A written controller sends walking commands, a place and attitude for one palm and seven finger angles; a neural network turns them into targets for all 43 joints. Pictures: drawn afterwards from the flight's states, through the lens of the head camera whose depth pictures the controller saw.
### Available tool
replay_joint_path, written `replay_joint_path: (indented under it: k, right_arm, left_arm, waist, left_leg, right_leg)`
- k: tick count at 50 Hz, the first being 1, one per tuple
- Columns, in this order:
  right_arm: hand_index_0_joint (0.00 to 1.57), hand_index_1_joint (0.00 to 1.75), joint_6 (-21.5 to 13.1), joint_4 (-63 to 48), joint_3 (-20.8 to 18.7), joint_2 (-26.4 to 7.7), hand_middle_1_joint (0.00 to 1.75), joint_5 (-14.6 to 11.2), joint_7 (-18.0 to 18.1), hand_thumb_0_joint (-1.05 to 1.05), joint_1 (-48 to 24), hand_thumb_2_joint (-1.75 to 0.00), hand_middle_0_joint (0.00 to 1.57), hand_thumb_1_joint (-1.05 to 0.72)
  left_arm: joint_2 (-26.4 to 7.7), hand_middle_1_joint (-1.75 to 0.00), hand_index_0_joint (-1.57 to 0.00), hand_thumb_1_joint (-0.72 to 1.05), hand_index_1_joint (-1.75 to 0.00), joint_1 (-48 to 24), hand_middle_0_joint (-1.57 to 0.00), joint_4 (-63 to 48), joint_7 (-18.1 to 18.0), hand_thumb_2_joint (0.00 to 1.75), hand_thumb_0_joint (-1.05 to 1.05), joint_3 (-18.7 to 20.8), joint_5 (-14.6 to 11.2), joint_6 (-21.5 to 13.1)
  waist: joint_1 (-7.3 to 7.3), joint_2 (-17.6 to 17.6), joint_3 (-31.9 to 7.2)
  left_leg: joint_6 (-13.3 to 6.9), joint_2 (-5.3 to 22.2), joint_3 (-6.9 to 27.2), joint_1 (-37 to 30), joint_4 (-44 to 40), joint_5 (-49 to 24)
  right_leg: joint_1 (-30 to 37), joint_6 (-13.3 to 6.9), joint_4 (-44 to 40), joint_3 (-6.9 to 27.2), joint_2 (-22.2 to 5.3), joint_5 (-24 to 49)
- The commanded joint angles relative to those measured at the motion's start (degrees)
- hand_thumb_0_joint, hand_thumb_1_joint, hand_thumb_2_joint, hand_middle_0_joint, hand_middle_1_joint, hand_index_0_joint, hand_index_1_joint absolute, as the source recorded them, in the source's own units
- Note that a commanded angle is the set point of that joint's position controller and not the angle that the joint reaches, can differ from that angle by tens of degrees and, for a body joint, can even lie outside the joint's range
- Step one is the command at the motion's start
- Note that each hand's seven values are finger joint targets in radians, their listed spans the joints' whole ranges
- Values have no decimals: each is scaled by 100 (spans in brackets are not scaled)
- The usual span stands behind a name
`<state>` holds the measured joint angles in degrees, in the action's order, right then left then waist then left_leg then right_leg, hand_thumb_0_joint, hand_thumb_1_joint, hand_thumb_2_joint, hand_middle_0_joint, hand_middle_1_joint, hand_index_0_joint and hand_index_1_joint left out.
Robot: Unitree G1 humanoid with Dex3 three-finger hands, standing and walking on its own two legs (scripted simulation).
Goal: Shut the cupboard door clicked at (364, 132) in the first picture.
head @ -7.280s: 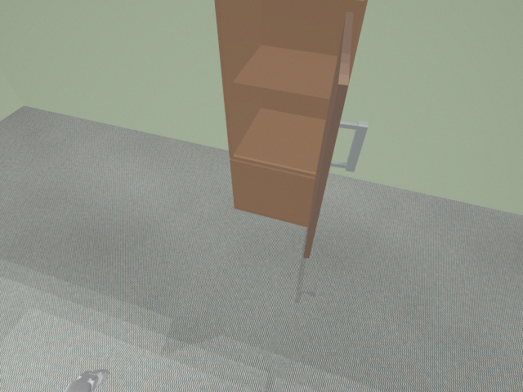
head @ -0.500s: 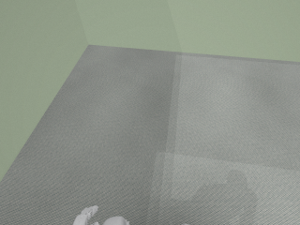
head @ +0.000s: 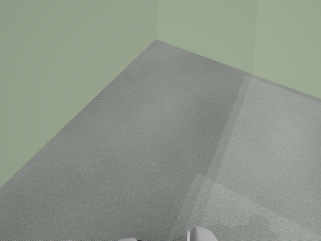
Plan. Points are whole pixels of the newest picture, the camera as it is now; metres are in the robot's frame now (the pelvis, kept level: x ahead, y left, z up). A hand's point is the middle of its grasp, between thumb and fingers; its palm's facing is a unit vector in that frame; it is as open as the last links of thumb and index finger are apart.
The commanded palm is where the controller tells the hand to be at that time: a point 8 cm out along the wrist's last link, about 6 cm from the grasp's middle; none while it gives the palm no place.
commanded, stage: walk to a spot facing it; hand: left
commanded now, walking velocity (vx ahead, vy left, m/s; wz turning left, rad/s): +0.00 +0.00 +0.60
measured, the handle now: out of the picture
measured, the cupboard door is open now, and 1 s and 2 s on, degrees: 96 96 96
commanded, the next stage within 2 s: none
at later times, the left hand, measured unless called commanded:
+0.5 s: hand out of the picture +0.01 +0.14 -0.14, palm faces +0.31 -0.90 -0.29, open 7.4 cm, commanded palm none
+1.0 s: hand out of the picture -0.15 +0.18 -0.17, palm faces +0.62 -0.74 -0.26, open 7.4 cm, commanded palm none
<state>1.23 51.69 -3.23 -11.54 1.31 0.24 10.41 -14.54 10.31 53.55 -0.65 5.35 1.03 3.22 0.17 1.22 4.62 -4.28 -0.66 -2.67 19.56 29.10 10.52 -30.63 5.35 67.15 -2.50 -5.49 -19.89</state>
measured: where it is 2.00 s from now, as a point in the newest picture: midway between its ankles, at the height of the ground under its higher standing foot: outside the picture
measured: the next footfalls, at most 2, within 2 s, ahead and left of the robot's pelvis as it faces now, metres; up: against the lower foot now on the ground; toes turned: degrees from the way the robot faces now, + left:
right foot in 0.34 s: +0.03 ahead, -0.17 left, +0.00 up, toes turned +11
left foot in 0.82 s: -0.07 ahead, +0.06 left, +0.00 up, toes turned +37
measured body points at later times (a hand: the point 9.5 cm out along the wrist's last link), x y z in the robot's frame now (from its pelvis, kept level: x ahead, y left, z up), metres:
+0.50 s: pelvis -0.02 -0.08 +0.01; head +0.01 -0.10 +0.45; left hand +0.00 +0.18 -0.11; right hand +0.10 -0.32 -0.15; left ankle -0.05 +0.06 -0.64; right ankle -0.01 -0.18 -0.74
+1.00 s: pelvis -0.05 -0.03 +0.00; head -0.04 +0.02 +0.45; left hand -0.18 +0.22 -0.15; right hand +0.20 -0.16 -0.11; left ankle -0.11 +0.04 -0.74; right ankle +0.02 -0.18 -0.65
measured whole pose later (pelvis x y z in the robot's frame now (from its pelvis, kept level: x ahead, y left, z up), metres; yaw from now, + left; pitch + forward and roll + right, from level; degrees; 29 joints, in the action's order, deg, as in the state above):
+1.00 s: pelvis -0.05 -0.03 +0.00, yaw +37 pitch +0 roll -2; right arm 1.4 50.4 -2.9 -13.0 1.0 -0.1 5.9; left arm -16.5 11.9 53.2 -1.0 4.6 0.7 4.0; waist -1.3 2.0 5.9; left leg -3.0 -0.9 -0.8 13.4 29.2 15.6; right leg -27.7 5.8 65.8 -3.5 -7.2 -25.1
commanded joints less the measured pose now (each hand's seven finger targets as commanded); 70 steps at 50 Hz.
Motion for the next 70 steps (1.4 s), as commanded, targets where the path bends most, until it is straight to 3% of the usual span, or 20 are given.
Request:
replay_joint_path:
  k: [1, 10, 15, 16, 17, 18, 19, 22, 27, 37, 40, 42, 43, 48, 61, 65, 67, 68, 69, 70]
  right_arm:
    - [20, 30, -111, -354, -304, -1125, 30, -39, 51, 0, 300, -90, 20, -90]
    - [20, 30, 23, -237, -403, -1240, 30, 10, 14, 0, 401, -90, 20, -90]
    - [20, 30, 121, -429, -464, -1186, 30, -6, -41, 0, -108, -90, 20, -90]
    - [20, 30, 142, -489, -445, -955, 30, -57, -69, 0, -177, -90, 20, -90]
    - [20, 30, 137, -588, -398, -486, 30, -96, -63, 0, -41, -90, 20, -90]
    - [20, 30, 131, -594, -470, -887, 30, 14, -62, 0, -189, -90, 20, -90]
    - [20, 30, 183, -533, -478, -920, 30, 37, -115, 0, 17, -90, 20, -90]
    - [20, 30, 271, -185, -442, -758, 30, 39, -194, 0, 351, -90, 20, -90]
    - [20, 30, 256, -272, -347, -690, 30, 5, -199, 0, -113, -90, 20, -90]
    - [20, 30, 117, -462, -147, -627, 30, -82, -176, 0, -618, -90, 20, -90]
    - [20, 30, 29, -340, -227, -965, 30, -45, -156, 0, -5, -90, 20, -90]
    - [20, 30, -24, -217, -512, -2081, 30, -71, -73, 0, 767, -90, 20, -90]
    - [20, 30, 25, -84, -460, -1969, 30, -74, -54, 0, 920, -90, 20, -90]
    - [20, 30, -50, -390, -272, -1355, 30, -48, 46, 0, -137, -90, 20, -90]
    - [20, 30, -3, -345, -356, -1342, 30, 9, 22, 0, 300, -90, 20, -90]
    - [20, 30, 29, -404, -396, -1337, 30, -4, 20, 0, 98, -90, 20, -90]
    - [20, 30, 17, -425, -356, -1037, 30, -95, -14, 0, 122, -90, 20, -90]
    - [20, 30, 3, -520, -297, -608, 30, -132, -25, 0, 304, -90, 20, -90]
    - [20, 30, 40, -553, -363, -905, 30, -54, -1, 0, 242, -90, 20, -90]
    - [20, 30, 120, -417, -400, -963, 30, -15, -30, 0, 344, -90, 20, -90]
  left_arm:
    - [-384, -30, -20, 90, -30, -64, -20, -494, -26, 90, 0, 76, 11, -137]
    - [-302, -30, -20, 90, -30, -244, -20, -702, -98, 90, 0, 11, -55, -146]
    - [-397, -30, -20, 90, -30, 670, -20, -544, -130, 90, 0, 71, -100, -183]
    - [-713, -30, -20, 90, -30, 945, -20, -524, -158, 90, 0, 128, -47, -227]
    - [-1312, -30, -20, 90, -30, 837, -20, -639, -193, 90, 0, 238, 80, -272]
    - [-1282, -30, -20, 90, -30, 222, -20, -825, -214, 90, 0, 132, 15, -221]
    - [-1027, -30, -20, 90, -30, -338, -20, -1002, -213, 90, 0, 73, 13, -250]
    - [-556, -30, -20, 90, -30, -678, -20, -982, -160, 90, 0, -70, -27, -352]
    - [-634, -30, -20, 90, -30, 392, -20, -644, -155, 90, 0, -59, -4, -404]
    - [-1067, -30, -20, 90, -30, 682, -20, -435, -118, 90, 0, 91, 79, -295]
    - [-1038, -30, -20, 90, -30, 530, -20, -439, -72, 90, 0, 104, -28, -258]
    - [-409, -30, -20, 90, -30, 105, -20, -882, -19, 90, 0, -69, -63, -236]
    - [-576, -30, -20, 90, -30, -114, -20, -953, -62, 90, 0, -48, -15, -161]
    - [-573, -30, -20, 90, -30, 18, -20, -596, 3, 90, 0, 16, -6, -137]
    - [-468, -30, -20, 90, -30, -635, -20, -1008, -70, 90, 0, -59, -51, -169]
    - [-441, -30, -20, 90, -30, -151, -20, -939, -98, 90, 0, -56, -113, -246]
    - [-770, -30, -20, 90, -30, 310, -20, -841, -132, 90, 0, 9, -80, -363]
    - [-1328, -30, -20, 90, -30, 387, -20, -854, -180, 90, 0, 118, 19, -405]
    - [-1414, -30, -20, 90, -30, 401, -20, -887, -178, 90, 0, 75, -6, -355]
    - [-1111, -30, -20, 90, -30, 86, -20, -967, -184, 90, 0, 18, -31, -352]
  waist:
    - [146, -626, -979]
    - [258, -1003, -888]
    - [-174, -964, -1000]
    - [-335, -238, -1006]
    - [-351, 1696, -803]
    - [-200, 1331, -435]
    - [115, 830, -304]
    - [384, 692, 66]
    - [-79, 773, -284]
    - [-329, 1310, -731]
    - [73, 744, -1100]
    - [560, -1944, -1488]
    - [553, -1275, -1394]
    - [92, -959, -747]
    - [235, -948, -646]
    - [7, -998, -890]
    - [-219, -233, -1126]
    - [-242, 1542, -1258]
    - [-224, 1304, -1142]
    - [-39, 678, -869]
  left_leg:
    - [-409, 1393, 1887, -1230, -1248, -660]
    - [-606, 1298, 2754, -941, -1135, -505]
    - [-86, 677, 2657, 337, -971, 262]
    - [232, 250, 2238, 1140, -212, 886]
    - [751, -604, 880, 2223, 1662, 1819]
    - [711, -304, 883, 1933, 2867, 2044]
    - [684, -155, 961, 1580, 3538, 1585]
    - [851, 71, 568, 1552, 4282, 787]
    - [1036, 205, 310, 1765, 3769, 857]
    - [800, 157, -350, 388, 1090, 1502]
    - [605, 156, -294, -1165, -626, -173]
    - [-616, 2483, 2575, -2867, -667, -4509]
    - [-900, 2562, 2082, -2620, -468, -4496]
    - [-324, 1325, 1258, -1631, -704, -3320]
    - [-648, 1249, 2602, -1232, -732, -2197]
    - [-436, 963, 2756, -676, -313, -2406]
    - [98, 463, 2375, 382, 422, -906]
    - [632, -418, 1144, 1521, 1796, 1770]
    - [715, -369, 923, 1469, 2980, 2556]
    - [711, -180, 1068, 1315, 3722, 2079]
  right_leg:
    - [-275, 59, -301, 308, -56, 71]
    - [443, -53, -1810, 342, 273, -629]
    - [2473, -275, -4008, 90, 516, 186]
    - [3239, -479, -4992, 628, -78, 62]
    - [3332, -1124, -5870, 2639, -1943, -1037]
    - [1959, -1361, -5886, 2558, -2409, -900]
    - [1260, -1319, -5876, 1970, -2057, -798]
    - [1377, -954, -5332, 615, -1173, 861]
    - [2720, -1027, -4816, 151, -1256, 2560]
    - [3102, -1145, -4017, -328, -1624, 3963]
    - [2386, -629, -2806, -826, -1406, 3400]
    - [-402, 49, -546, -612, -227, -1894]
    - [-415, -38, -112, -113, -323, -1816]
    - [-242, 75, 151, 114, -193, -290]
    - [322, 52, -1787, 339, 237, -507]
    - [1567, -70, -3223, 234, 500, 44]
    - [3174, -194, -4839, 705, -143, 1139]
    - [3926, -809, -5136, 2321, -1858, 1836]
    - [3070, -1360, -5026, 2501, -2477, 2336]
    - [2453, -1427, -5120, 1955, -2119, 1729]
